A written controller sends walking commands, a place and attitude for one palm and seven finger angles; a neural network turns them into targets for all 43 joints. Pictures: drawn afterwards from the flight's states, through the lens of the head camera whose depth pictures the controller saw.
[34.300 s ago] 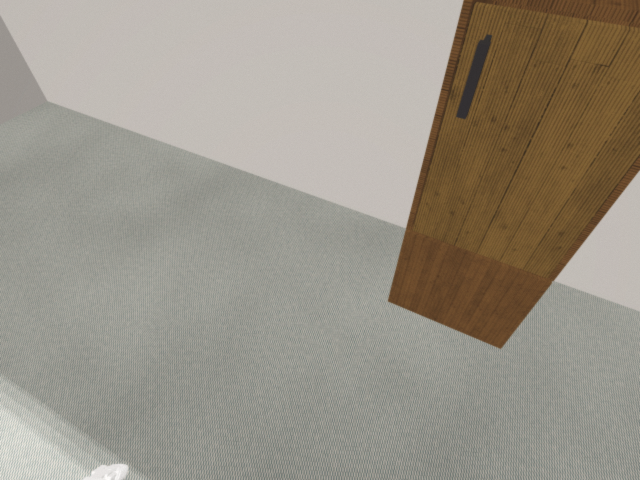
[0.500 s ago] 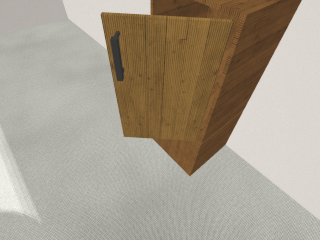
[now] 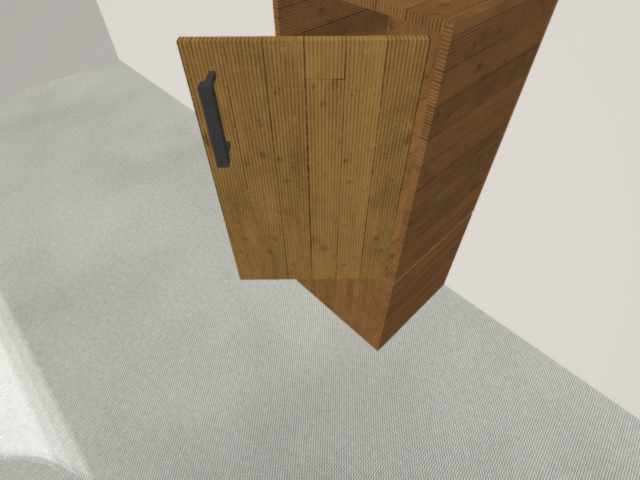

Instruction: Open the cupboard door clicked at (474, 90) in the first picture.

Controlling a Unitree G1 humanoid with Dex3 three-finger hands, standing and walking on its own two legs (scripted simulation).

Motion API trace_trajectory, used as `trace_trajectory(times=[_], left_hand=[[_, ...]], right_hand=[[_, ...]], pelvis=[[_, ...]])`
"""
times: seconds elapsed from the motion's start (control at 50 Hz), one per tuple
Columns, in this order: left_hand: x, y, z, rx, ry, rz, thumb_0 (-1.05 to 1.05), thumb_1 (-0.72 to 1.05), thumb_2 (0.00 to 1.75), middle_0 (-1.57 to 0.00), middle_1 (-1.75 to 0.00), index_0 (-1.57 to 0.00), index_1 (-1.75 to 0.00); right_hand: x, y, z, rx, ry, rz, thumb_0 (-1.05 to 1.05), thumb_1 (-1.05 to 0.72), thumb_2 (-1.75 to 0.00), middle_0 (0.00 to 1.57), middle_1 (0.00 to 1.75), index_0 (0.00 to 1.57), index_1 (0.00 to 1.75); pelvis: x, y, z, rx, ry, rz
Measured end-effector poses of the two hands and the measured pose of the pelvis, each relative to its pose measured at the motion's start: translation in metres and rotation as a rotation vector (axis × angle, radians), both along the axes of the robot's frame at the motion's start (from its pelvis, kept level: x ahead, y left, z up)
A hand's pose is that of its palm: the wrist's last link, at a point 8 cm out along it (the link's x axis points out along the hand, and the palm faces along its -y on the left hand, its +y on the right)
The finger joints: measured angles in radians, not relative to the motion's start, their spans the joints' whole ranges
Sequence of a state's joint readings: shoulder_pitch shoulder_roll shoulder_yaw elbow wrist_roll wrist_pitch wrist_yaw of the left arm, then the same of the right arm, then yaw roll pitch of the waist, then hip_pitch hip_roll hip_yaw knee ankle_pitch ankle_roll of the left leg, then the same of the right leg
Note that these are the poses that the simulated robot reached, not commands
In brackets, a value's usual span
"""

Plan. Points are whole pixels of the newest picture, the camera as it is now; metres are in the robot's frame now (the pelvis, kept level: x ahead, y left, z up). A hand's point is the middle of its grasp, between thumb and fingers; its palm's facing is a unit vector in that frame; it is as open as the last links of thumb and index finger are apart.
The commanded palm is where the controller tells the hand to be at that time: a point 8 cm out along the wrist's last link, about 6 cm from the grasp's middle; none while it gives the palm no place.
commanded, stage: look again from close up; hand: left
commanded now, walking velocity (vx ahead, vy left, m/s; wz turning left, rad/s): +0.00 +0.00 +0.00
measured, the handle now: (217, 121) +0.62 +0.19 +0.14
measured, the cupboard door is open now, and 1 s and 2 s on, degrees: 46 46 46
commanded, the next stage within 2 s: shuffle to correct the standing spot in 0.34 s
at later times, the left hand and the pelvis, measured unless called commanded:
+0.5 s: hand out of the picture +0.02 +0.17 -0.17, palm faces -0.01 -0.98 -0.20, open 7.4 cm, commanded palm none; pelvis +0.01 +0.00 +0.00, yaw -1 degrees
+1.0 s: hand out of the picture +0.08 +0.16 -0.18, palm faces +0.01 -0.98 -0.20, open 7.4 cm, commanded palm none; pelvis +0.09 -0.01 -0.01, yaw -2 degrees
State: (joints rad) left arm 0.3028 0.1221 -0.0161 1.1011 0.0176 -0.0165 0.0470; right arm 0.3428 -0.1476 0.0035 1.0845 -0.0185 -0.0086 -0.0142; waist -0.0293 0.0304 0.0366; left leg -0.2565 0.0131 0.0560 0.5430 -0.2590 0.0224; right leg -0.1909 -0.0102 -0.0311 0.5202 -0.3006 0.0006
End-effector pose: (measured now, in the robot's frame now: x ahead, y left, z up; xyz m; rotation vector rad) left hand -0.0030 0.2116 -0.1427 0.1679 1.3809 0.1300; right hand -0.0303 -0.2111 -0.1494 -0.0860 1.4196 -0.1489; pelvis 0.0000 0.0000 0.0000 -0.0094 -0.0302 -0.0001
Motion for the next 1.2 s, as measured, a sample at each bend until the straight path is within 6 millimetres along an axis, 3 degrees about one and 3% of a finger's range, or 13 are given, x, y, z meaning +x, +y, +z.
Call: trace_trajectory(times=[0.16,0.54,0.74,0.86,0.92,1.1,1.2], left_hand=[[0.017,0.019,0.009,0.049,-0.050,-0.010,0.01,0.92,0.90,-0.20,-0.30,-0.20,-0.30],[0.022,0.005,0.002,0.004,-0.016,-0.010,0.01,0.91,0.90,-0.20,-0.30,-0.20,-0.30],[0.021,-0.005,-0.007,-0.018,0.053,0.023,0.00,0.91,0.90,-0.20,-0.30,-0.20,-0.30],[0.026,-0.005,-0.017,-0.033,0.113,0.057,0.00,0.91,0.90,-0.20,-0.30,-0.20,-0.30],[0.040,-0.003,-0.015,-0.023,0.137,0.044,0.00,0.91,0.90,-0.20,-0.30,-0.20,-0.30],[0.130,0.000,-0.003,0.047,-0.071,0.007,0.00,0.91,0.90,-0.20,-0.30,-0.20,-0.30],[0.147,0.001,0.001,0.043,-0.134,-0.007,0.00,0.91,0.90,-0.20,-0.30,-0.20,-0.30]], right_hand=[[0.012,0.012,-0.005,0.036,-0.032,0.012,0.01,-0.91,-0.90,0.20,0.30,0.20,0.30],[0.053,-0.026,0.008,-0.056,-0.079,0.040,0.01,-0.91,-0.90,0.20,0.30,0.20,0.30],[0.070,-0.027,0.000,-0.040,-0.043,0.027,0.01,-0.91,-0.90,0.20,0.30,0.20,0.30],[0.097,-0.019,-0.001,-0.053,-0.033,0.029,0.01,-0.91,-0.90,0.20,0.30,0.20,0.30],[0.107,-0.015,0.001,-0.064,-0.049,0.011,0.01,-0.91,-0.90,0.20,0.30,0.20,0.30],[0.115,-0.022,-0.009,-0.020,0.020,-0.012,0.01,-0.91,-0.90,0.20,0.30,0.20,0.30],[0.137,-0.032,-0.001,-0.054,-0.025,0.001,0.01,-0.92,-0.90,0.20,0.30,0.20,0.30]], pelvis=[[0.001,0.003,0.001,0.016,0.004,-0.009],[0.012,-0.005,0.003,0.021,0.009,-0.022],[0.045,-0.013,-0.006,0.012,0.027,-0.022],[0.073,-0.009,-0.011,0.013,0.033,-0.020],[0.082,-0.007,-0.009,0.017,0.025,-0.036],[0.094,-0.021,-0.008,0.024,0.027,-0.009],[0.086,-0.017,-0.004,0.029,0.030,-0.008]])
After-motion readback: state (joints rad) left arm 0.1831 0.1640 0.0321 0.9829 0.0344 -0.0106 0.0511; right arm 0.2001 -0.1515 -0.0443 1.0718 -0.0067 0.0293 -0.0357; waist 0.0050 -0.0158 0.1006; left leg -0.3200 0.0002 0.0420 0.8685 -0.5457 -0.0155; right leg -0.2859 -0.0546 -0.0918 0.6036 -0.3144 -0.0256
